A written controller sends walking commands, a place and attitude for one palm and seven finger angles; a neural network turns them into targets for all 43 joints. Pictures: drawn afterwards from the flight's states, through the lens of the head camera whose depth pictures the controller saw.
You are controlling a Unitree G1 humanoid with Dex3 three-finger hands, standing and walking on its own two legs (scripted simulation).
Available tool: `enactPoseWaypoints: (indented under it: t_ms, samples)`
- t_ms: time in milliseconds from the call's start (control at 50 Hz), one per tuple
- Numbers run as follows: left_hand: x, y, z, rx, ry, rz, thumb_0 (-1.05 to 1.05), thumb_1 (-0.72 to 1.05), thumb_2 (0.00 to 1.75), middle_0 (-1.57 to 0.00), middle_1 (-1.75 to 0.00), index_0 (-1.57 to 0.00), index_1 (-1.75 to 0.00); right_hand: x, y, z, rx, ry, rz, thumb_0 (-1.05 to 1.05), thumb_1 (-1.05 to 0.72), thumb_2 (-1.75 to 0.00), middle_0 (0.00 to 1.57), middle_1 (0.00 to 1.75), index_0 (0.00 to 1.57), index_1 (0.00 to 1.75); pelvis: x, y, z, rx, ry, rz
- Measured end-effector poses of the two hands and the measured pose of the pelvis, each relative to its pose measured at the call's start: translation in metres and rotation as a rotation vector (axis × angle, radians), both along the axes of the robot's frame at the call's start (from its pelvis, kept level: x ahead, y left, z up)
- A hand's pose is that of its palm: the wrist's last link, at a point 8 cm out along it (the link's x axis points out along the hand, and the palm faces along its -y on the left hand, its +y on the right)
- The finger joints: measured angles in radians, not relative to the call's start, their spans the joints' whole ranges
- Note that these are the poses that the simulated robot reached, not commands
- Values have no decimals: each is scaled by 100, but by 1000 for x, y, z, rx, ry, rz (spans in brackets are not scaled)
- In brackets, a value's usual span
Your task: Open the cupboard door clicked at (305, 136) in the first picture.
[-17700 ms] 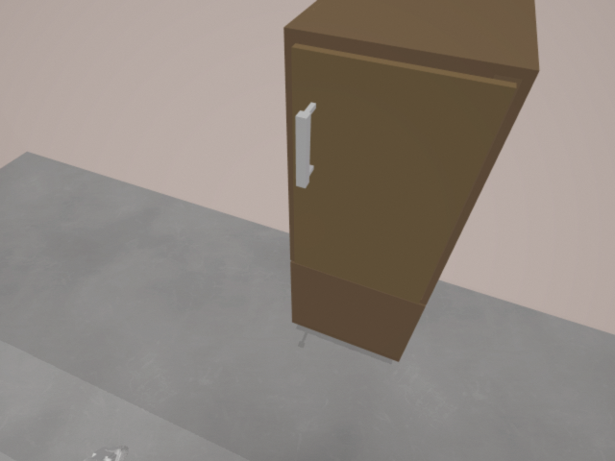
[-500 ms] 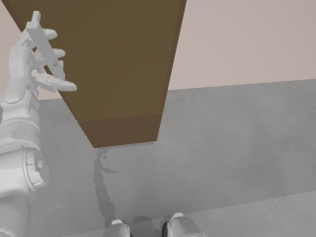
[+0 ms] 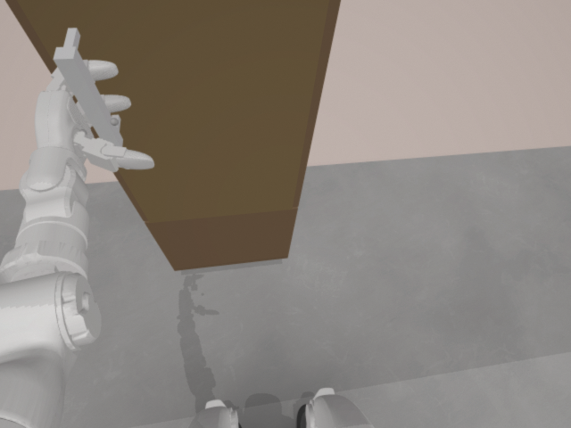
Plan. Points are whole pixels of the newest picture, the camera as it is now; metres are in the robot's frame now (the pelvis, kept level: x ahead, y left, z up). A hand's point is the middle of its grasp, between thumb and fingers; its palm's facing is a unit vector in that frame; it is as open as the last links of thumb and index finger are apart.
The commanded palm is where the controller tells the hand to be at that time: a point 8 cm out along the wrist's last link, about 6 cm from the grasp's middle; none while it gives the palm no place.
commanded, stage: slide the fingers in behind the handle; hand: left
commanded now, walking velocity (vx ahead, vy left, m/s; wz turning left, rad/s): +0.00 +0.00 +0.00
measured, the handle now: (95, 95) +0.55 +0.22 +0.10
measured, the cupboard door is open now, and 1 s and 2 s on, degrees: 0 0 42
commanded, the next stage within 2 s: close the thumb around the handle in 0.08 s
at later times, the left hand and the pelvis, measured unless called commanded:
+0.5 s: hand (112, 122) +0.50 +0.19 +0.10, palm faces +0.05 -1.00 -0.01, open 11.1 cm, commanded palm +0.48 +0.24 +0.10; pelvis +0.00 +0.00 +0.00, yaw +0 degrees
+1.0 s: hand (114, 121) +0.51 +0.19 +0.09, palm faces +0.04 -1.00 -0.01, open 5.4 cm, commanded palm +0.48 +0.24 +0.10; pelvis +0.00 +0.00 +0.00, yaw +0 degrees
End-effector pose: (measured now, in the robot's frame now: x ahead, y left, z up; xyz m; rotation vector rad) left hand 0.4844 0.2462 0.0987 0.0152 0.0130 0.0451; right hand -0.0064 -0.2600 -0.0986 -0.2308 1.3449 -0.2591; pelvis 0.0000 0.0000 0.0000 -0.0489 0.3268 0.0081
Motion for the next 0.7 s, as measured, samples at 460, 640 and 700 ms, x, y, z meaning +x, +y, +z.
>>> enactPoseWaypoints:
  t_ms: [460, 640, 700]
  samples:
    - [-3, 1, 1, -2, -4, 6, -1, -16, 45, -33, -124, -31, -123, 3, -3, 0, -5, -6, 2, 1, -90, -90, 20, 30, 20, 30, 0, -1, 1, 3, -6, 1]
    - [-2, 2, -1, 2, 11, 3, 0, 31, 65, -36, -129, -35, -128, 1, -3, 0, -9, -2, 3, 1, -90, -90, 20, 30, 20, 30, -2, -1, 0, 2, -6, 4]
    - [0, 2, -1, 2, 7, 5, 0, 48, 72, -37, -130, -36, -130, -1, -3, 0, -10, 4, 5, 1, -90, -90, 20, 30, 20, 30, -2, -1, -1, 1, 0, 6]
